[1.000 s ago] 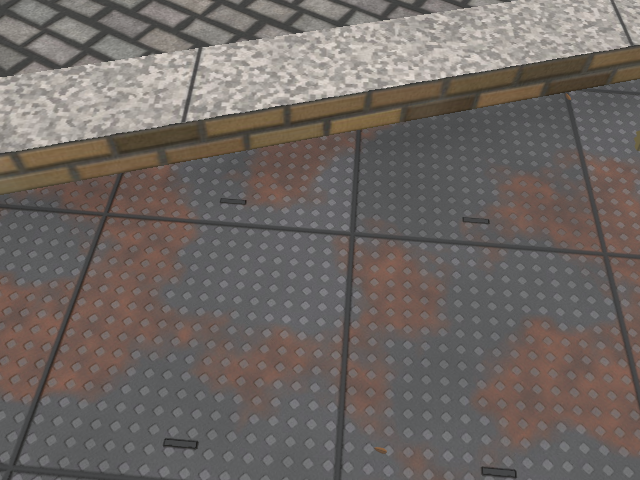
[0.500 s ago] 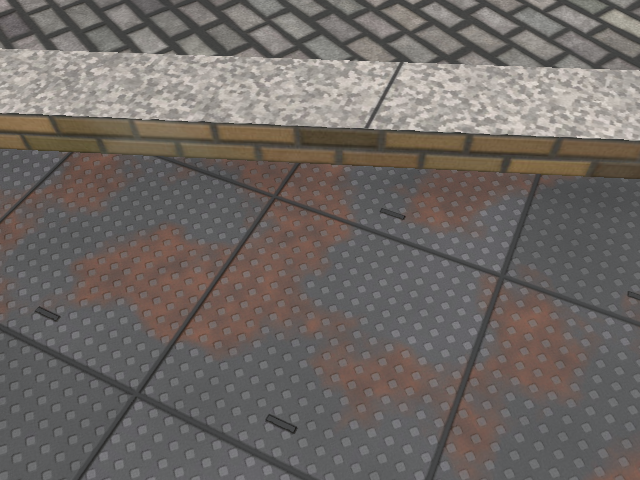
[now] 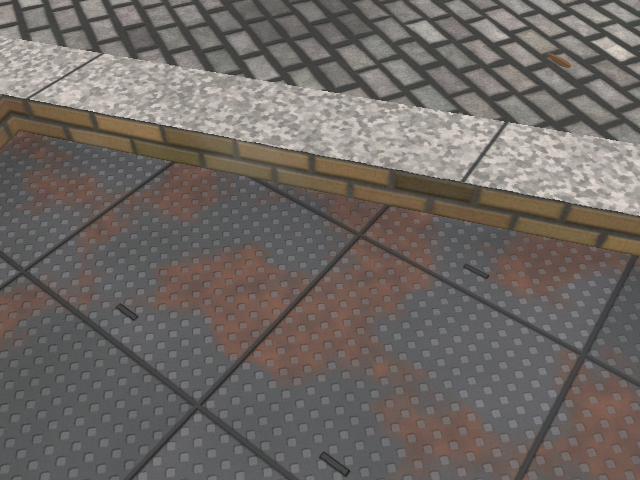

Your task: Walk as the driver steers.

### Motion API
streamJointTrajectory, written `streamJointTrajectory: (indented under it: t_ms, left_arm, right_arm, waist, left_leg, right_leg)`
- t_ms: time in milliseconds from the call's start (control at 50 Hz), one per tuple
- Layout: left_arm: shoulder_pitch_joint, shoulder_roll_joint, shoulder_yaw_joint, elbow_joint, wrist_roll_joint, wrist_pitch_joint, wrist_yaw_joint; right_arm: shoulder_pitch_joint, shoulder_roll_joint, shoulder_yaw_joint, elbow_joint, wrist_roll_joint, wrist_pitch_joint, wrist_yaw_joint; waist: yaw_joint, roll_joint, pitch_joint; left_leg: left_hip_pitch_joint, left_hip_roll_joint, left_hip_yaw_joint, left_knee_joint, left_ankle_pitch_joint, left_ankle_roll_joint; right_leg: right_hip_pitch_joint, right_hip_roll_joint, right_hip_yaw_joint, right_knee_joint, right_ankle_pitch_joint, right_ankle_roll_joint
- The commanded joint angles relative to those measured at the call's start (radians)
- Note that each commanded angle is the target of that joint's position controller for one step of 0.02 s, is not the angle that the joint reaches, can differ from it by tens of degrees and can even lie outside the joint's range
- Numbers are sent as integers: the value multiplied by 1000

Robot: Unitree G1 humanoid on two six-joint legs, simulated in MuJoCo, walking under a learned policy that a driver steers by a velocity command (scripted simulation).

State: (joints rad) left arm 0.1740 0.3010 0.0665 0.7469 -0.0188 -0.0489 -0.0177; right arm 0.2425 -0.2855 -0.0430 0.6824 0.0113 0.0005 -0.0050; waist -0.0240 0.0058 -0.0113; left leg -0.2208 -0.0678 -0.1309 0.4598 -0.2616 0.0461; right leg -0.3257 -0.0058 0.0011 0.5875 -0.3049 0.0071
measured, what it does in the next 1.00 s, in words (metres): steps on the spot: right foot, then left foot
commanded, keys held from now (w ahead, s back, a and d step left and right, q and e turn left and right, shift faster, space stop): no key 0.98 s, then w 0.02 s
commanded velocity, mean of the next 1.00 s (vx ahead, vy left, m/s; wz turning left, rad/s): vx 0.06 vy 0.00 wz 0.05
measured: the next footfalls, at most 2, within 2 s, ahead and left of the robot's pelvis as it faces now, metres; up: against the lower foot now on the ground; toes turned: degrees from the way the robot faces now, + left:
right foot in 0.04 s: +0.05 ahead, -0.12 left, +0.00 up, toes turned +0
left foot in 0.38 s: +0.15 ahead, +0.12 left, +0.00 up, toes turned -1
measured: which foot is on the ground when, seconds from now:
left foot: down 0.00-0.04, up 0.06-0.36, down 0.38-1.00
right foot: up 0.00-0.02, down 0.04-1.00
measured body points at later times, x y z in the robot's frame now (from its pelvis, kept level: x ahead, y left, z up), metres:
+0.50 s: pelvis +0.09 +0.00 -0.01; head +0.10 +0.00 +0.44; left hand +0.18 +0.26 -0.13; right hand +0.25 -0.26 -0.10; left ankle +0.11 +0.12 -0.74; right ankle +0.01 -0.12 -0.74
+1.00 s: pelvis +0.08 +0.01 -0.01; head +0.09 +0.01 +0.44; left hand +0.12 +0.28 -0.15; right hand +0.20 -0.25 -0.13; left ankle +0.11 +0.12 -0.74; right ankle +0.01 -0.12 -0.74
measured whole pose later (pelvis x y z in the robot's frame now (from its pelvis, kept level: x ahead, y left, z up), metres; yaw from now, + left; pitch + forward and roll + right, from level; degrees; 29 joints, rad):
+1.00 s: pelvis +0.08 +0.01 -0.01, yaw +1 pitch -2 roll +0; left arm 0.26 0.26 0.01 0.96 0.01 0.01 0.03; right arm 0.12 -0.24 -0.05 0.94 0.00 0.02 -0.03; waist 0.02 0.00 0.05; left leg -0.26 -0.02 -0.03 0.53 -0.23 0.01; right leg -0.08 -0.03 -0.01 0.48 -0.37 0.03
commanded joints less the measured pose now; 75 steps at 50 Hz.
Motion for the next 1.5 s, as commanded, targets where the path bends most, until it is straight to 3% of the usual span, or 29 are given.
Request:
streamJointTrajectory:
  t_ms: [20,40,60,80,100,140,180,240,320,360,380,400,440,480,700,980,1040,1100,1160,1180,1240,1260,1280,1300,1320,1340,1380,1420,1500]
  left_arm:
    - [11,74,18,-54,10,-42,0]
    - [72,103,22,-49,26,-46,8]
    - [96,197,37,-48,44,-42,13]
    - [139,200,42,-33,45,-37,8]
    - [127,158,28,-35,31,-38,7]
    - [75,131,17,-39,17,-32,11]
    - [26,91,-1,-42,20,-23,20]
    - [3,96,-2,-31,25,-5,28]
    - [26,118,-1,-2,8,15,23]
    - [38,101,-9,16,0,12,19]
    - [59,81,-17,21,22,2,16]
    - [136,72,-20,30,44,-6,9]
    - [81,67,-30,36,37,4,9]
    - [60,88,-26,37,23,19,14]
    - [68,89,-26,91,25,60,40]
    - [110,71,-33,185,27,46,56]
    - [131,75,-31,194,15,45,62]
    - [185,85,-28,190,5,18,64]
    - [242,167,0,211,-8,-11,58]
    - [226,163,1,205,-8,-16,55]
    - [131,130,-6,168,-7,-15,40]
    - [79,100,-16,132,-7,-24,40]
    - [79,59,-26,94,0,-42,46]
    - [74,68,-21,84,-15,-58,46]
    - [93,72,-18,89,-40,-66,36]
    - [95,60,-19,96,-43,-71,27]
    - [53,68,-4,87,-17,-67,16]
    - [50,37,-7,81,-5,-55,1]
    - [-118,-7,-28,13,0,-46,-1]
  right_arm:
    - [-40,-131,-27,-48,-6,-13,2]
    - [-60,-76,-10,-57,-15,-17,-1]
    - [-36,-24,2,-80,-25,-26,-8]
    - [-61,-94,-13,-102,-20,-30,-19]
    - [-64,-155,-35,-93,-9,-27,-23]
    - [-31,-142,-43,-58,-10,-10,-22]
    - [-37,-94,-34,-43,-10,2,-18]
    - [-53,-28,-14,-32,-9,5,-10]
    - [-79,-57,-23,-33,-4,14,-12]
    - [-70,-73,-27,-29,-20,11,-15]
    - [-62,-124,-38,-36,-26,10,-25]
    - [-64,-176,-49,-34,-24,13,-32]
    - [-107,-85,-33,-28,-11,20,-21]
    - [-100,-84,-30,-19,-20,15,-14]
    - [-136,-85,-30,64,-13,-4,-9]
    - [-154,-74,-29,220,-11,6,-25]
    - [-124,-85,-36,256,1,11,-28]
    - [-151,-68,-32,255,7,-24,-17]
    - [-226,-22,-23,228,18,-77,10]
    - [-225,-26,-22,225,19,-88,17]
    - [-7,-61,-42,314,28,-100,26]
    - [127,-142,-71,356,22,-102,23]
    - [270,-247,-98,382,25,-101,27]
    - [232,-160,-64,370,7,-109,32]
    - [159,-98,-41,350,-1,-117,32]
    - [118,-71,-31,332,-5,-119,32]
    - [87,-37,-11,326,-8,-111,30]
    - [113,-50,-8,333,-6,-97,20]
    - [119,-116,-14,326,-8,-85,-8]
  waist:
    - [51,95,28]
    - [74,45,-12]
    - [33,-163,-38]
    - [63,-248,-26]
    - [68,-188,21]
    - [41,-143,22]
    - [26,-126,14]
    - [27,-151,-30]
    - [38,-144,-36]
    - [17,-105,-25]
    - [24,-43,-53]
    - [80,60,-92]
    - [43,76,-69]
    - [31,46,-40]
    - [46,11,-36]
    - [39,4,31]
    - [31,-14,68]
    - [52,-25,167]
    - [67,-185,211]
    - [55,-187,225]
    - [-56,-145,145]
    - [-109,-6,90]
    - [-142,246,-8]
    - [-108,201,-12]
    - [-62,123,50]
    - [-37,81,64]
    - [-15,47,100]
    - [-7,64,94]
    - [-31,51,138]
  left_leg:
    - [-102,188,-260,-121,-185,129]
    - [-147,132,-195,10,-104,74]
    - [-279,-5,-13,220,-164,-2]
    - [-365,-1,33,360,-355,-52]
    - [-428,30,10,498,-378,-72]
    - [-456,67,18,562,-280,-91]
    - [-367,94,33,482,-156,-111]
    - [-166,81,105,282,-47,-125]
    - [-49,66,129,85,70,-100]
    - [77,76,107,-91,284,-61]
    - [181,151,25,-73,516,-36]
    - [258,201,-17,21,637,20]
    - [197,159,8,54,483,41]
    - [169,140,14,52,500,24]
    - [116,135,20,45,484,27]
    - [84,106,42,-6,242,6]
    - [8,63,69,-4,-289,20]
    - [-125,63,59,23,-406,30]
    - [-273,36,173,240,-128,0]
    - [-274,62,155,247,-124,14]
    - [90,33,169,13,-51,40]
    - [258,123,-30,-71,-81,96]
    - [456,329,-415,-205,-96,222]
    - [461,428,-570,-263,-46,269]
    - [410,422,-466,-251,-14,251]
    - [379,384,-360,-260,-8,221]
    - [314,320,-190,-296,112,169]
    - [273,285,-102,-323,205,162]
    - [157,259,0,-372,246,162]
  right_leg:
    - [159,3,-9,-167,93,-41]
    - [263,-91,84,-195,158,-63]
    - [346,-242,308,-243,250,-146]
    - [315,-387,513,-318,254,-282]
    - [315,-389,516,-323,254,-310]
    - [327,-307,369,-305,315,-243]
    - [282,-244,234,-296,547,-206]
    - [214,-162,85,-256,727,-183]
    - [212,-188,111,-222,692,-191]
    - [166,-163,115,-204,529,-137]
    - [122,-129,95,-176,415,-87]
    - [72,-66,56,-174,245,-43]
    - [92,-34,16,-186,154,-2]
    - [76,-35,11,-148,212,-7]
    - [162,-46,14,-160,212,12]
    - [105,-39,4,-198,67,12]
    - [48,-29,9,-190,-281,-37]
    - [15,-85,111,-236,-453,-104]
    - [137,-294,400,-415,-463,-216]
    - [128,-329,432,-421,-386,-232]
    - [33,-201,218,-256,-45,-137]
    - [-87,-88,75,-7,162,-73]
    - [-275,33,-35,368,44,0]
    - [-399,35,80,581,-227,-11]
    - [-446,-20,124,665,-193,-45]
    - [-459,-63,116,660,-115,-70]
    - [-443,-122,78,561,10,-73]
    - [-403,-128,35,482,67,-40]
    - [-345,-105,-16,189,202,17]
Velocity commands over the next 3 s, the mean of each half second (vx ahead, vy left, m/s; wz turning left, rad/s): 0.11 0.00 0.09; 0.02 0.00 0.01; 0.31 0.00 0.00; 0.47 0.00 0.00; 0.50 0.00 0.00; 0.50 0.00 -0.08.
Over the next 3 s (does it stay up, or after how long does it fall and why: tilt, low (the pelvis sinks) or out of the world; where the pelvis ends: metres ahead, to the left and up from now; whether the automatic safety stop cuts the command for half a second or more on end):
stays up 1.03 -0.03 0.00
